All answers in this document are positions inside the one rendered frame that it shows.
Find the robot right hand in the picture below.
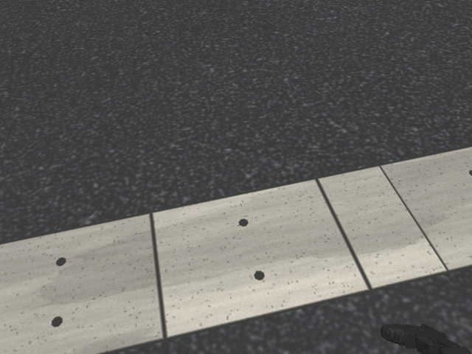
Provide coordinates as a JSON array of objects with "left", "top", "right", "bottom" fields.
[{"left": 381, "top": 324, "right": 471, "bottom": 354}]

